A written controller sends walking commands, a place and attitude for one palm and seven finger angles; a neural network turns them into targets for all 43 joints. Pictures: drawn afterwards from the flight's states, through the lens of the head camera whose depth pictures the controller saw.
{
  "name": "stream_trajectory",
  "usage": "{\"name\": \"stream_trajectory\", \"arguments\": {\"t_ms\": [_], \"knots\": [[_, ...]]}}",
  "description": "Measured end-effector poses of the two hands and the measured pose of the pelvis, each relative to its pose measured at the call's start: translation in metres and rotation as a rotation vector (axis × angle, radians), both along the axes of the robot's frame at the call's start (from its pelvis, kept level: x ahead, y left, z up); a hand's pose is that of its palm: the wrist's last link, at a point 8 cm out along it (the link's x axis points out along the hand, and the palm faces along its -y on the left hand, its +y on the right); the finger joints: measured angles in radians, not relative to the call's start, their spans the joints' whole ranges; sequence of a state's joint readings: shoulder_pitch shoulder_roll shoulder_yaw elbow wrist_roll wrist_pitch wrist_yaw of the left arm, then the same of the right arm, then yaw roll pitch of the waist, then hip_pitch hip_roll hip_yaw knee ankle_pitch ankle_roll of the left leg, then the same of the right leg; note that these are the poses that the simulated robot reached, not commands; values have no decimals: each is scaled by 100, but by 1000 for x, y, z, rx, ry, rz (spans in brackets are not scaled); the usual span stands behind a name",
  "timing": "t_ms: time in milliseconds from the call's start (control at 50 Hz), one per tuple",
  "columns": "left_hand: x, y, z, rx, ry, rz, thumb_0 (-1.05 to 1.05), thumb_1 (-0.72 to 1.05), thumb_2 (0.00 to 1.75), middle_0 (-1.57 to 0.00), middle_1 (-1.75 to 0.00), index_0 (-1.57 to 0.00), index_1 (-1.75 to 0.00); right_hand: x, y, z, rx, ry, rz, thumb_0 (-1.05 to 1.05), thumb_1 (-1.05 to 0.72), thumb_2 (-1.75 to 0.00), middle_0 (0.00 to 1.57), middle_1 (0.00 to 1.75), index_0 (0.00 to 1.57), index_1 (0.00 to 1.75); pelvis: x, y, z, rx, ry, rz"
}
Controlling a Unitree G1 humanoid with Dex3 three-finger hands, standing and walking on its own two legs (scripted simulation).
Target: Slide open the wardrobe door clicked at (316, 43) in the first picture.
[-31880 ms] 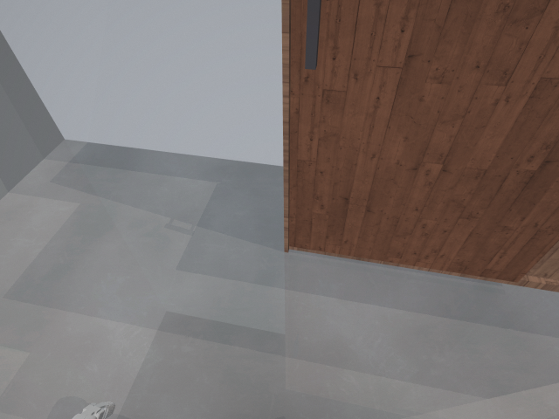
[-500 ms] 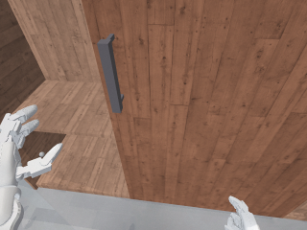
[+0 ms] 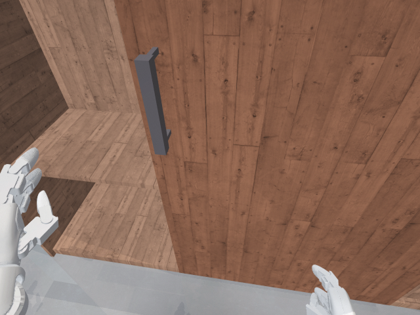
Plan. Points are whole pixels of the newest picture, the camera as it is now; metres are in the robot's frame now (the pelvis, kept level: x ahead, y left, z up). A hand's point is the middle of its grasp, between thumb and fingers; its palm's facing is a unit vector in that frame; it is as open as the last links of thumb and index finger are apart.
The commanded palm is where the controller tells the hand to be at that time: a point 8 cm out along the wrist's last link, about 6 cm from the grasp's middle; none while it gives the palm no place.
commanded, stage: draw the hand back to the body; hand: left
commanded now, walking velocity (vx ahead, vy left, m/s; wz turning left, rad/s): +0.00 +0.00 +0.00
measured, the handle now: (158, 104) +0.44 +0.18 +0.21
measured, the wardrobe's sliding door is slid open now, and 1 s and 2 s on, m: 0.67 0.67 0.67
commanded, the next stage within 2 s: step back with the hand held close in 0.02 s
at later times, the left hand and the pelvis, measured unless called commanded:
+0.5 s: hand (42, 227) +0.18 +0.28 +0.15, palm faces +0.36 -0.81 -0.47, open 7.4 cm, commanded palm +0.12 +0.32 +0.17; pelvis -0.03 +0.02 +0.00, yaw -2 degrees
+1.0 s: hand out of the picture +0.08 +0.31 +0.16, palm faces +0.51 -0.76 -0.40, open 7.4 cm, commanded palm +0.01 +0.35 +0.17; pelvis -0.11 +0.04 -0.02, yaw +3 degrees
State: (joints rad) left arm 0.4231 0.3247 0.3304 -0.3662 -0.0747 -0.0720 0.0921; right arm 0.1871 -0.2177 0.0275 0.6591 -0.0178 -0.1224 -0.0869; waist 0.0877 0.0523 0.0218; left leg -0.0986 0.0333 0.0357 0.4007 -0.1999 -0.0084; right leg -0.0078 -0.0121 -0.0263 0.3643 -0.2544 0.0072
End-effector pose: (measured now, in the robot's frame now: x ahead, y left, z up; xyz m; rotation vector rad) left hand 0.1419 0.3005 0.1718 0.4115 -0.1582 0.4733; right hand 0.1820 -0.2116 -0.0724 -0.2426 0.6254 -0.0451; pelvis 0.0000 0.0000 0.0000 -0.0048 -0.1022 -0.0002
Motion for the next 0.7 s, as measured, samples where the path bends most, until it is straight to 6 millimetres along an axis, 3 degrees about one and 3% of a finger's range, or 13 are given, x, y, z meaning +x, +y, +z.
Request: {"name": "stream_trajectory", "arguments": {"t_ms": [240, 420, 540, 700], "knots": [[3, 5, 8, 65, -16, -8, 2, 89, 90, -21, -30, -21, -30, -9, -10, -3, -11, 39, -31, 2, -90, -90, 20, 30, 20, 30, -4, 0, -1, -15, 38, 2], [4, 8, 0, 110, 41, -107, 2, 89, 90, -21, -30, -21, -30, -30, -14, 2, -38, 65, -131, 2, -90, -90, 20, 30, 20, 30, -20, 18, -3, -10, 90, -24], [-12, 22, 4, 149, 16, -126, 2, 89, 90, -22, -30, -21, -30, -55, -5, 4, -47, 69, -151, 2, -90, -90, 20, 30, 20, 30, -39, 28, -6, -12, 90, -28], [-49, 39, 1, 173, -43, -78, 2, 89, 90, -21, -30, -21, -30, -89, 11, -3, -47, 66, -121, 2, -90, -90, 20, 30, 20, 30, -69, 36, -13, -29, 87, -4]]}}
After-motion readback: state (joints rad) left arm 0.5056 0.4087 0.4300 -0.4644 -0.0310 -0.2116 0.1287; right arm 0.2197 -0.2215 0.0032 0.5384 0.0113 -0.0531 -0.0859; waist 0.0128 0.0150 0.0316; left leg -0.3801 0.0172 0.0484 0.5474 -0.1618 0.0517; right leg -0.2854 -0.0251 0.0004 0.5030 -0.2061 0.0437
